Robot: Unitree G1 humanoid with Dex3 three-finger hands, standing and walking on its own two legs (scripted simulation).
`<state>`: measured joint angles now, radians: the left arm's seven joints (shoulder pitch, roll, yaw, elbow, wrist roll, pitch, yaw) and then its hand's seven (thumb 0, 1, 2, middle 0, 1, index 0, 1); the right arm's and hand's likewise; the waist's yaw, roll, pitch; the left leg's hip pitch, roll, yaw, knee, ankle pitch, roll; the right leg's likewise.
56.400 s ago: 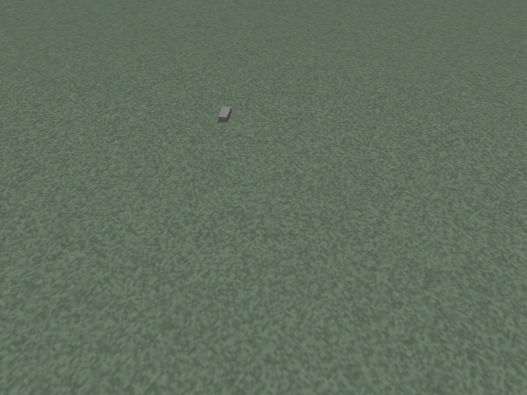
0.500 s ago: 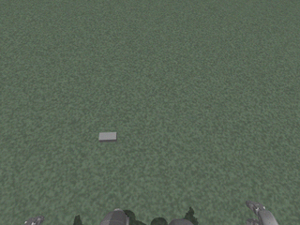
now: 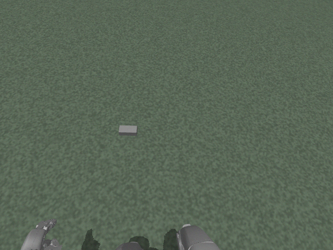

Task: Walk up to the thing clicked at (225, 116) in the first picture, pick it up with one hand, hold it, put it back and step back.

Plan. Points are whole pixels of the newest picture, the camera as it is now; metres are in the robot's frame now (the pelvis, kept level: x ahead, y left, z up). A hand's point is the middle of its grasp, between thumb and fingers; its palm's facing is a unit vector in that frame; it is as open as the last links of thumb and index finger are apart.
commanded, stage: step back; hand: left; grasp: from above
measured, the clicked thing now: (128, 130) +0.89 +0.23 -0.74
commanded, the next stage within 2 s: stand in 1.40 s
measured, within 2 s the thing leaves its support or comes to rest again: neither
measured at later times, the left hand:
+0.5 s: hand out of the picture -0.10 +0.25 -0.13, palm faces +0.01 -0.90 -0.43, open 7.4 cm
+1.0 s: hand out of the picture -0.09 +0.21 -0.13, palm faces +0.06 -0.92 -0.38, open 7.4 cm
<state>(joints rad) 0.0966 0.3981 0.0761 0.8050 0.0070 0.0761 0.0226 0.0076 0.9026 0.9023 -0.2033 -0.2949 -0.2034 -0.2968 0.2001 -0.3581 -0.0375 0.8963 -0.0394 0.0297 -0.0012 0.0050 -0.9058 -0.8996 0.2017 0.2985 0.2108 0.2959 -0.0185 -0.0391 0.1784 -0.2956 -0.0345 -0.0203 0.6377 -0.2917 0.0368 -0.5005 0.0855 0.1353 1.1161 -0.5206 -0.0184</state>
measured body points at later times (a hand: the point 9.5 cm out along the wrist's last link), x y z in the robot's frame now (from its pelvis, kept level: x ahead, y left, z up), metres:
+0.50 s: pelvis -0.16 -0.03 +0.00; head -0.14 -0.05 +0.45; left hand -0.10 +0.29 -0.10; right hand -0.11 -0.36 -0.13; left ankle -0.16 +0.11 -0.69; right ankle -0.14 -0.15 -0.72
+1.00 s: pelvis -0.15 -0.05 +0.01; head -0.14 -0.07 +0.45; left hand -0.10 +0.26 -0.11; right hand -0.08 -0.37 -0.12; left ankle -0.13 +0.09 -0.69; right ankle -0.13 -0.16 -0.72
